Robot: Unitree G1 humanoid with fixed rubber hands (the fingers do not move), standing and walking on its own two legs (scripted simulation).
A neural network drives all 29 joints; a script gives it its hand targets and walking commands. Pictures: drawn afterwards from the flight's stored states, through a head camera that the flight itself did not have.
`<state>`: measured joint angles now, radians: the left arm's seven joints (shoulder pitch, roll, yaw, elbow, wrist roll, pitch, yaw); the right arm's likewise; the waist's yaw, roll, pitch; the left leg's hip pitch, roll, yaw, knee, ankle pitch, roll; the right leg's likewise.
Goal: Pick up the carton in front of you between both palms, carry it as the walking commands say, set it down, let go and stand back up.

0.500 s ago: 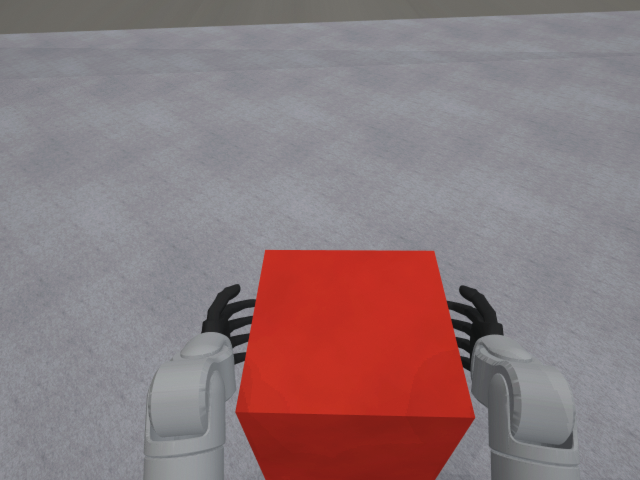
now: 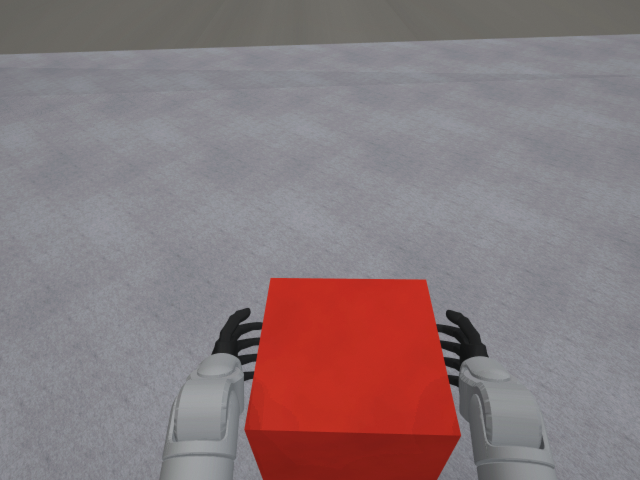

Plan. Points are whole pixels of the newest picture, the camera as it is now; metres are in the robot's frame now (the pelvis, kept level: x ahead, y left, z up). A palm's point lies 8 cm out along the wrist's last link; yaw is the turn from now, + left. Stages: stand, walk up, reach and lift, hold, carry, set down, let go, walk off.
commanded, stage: carry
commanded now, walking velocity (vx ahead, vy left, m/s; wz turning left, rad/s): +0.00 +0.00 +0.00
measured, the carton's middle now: (346, 393) +0.28 +0.00 -0.04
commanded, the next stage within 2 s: hold in 0.48 s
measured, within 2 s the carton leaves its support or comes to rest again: neither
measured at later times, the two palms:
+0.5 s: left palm (224, 374) +0.26 +0.15 +0.04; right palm (469, 378) +0.26 -0.15 +0.04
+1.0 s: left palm (203, 409) +0.21 +0.16 +0.05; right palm (465, 388) +0.24 -0.13 +0.05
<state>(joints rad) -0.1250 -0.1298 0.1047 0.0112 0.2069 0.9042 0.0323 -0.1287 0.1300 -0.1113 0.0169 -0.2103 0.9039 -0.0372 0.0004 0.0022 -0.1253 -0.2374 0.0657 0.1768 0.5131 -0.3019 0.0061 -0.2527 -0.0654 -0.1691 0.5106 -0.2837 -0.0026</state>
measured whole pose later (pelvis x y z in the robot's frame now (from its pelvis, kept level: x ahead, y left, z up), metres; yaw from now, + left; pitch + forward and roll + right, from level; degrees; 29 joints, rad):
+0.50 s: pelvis -0.02 +0.00 +0.00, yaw +0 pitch +1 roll +0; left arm -0.19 -0.14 0.16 0.15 0.23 0.74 0.02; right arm -0.19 0.14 -0.16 0.16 -0.23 0.74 -0.03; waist 0.00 0.00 -0.08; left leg -0.26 0.06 0.17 0.51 -0.26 0.02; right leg -0.27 -0.06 -0.15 0.50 -0.22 0.00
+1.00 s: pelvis -0.06 -0.01 +0.00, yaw +6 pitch -9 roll +0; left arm -0.27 -0.15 0.22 0.27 0.29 0.73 0.00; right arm -0.27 0.15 -0.23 0.28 -0.30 0.73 0.00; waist 0.00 0.00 0.03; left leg -0.10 -0.01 -0.02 0.42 -0.17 0.00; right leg -0.08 0.01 0.03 0.44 -0.20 0.00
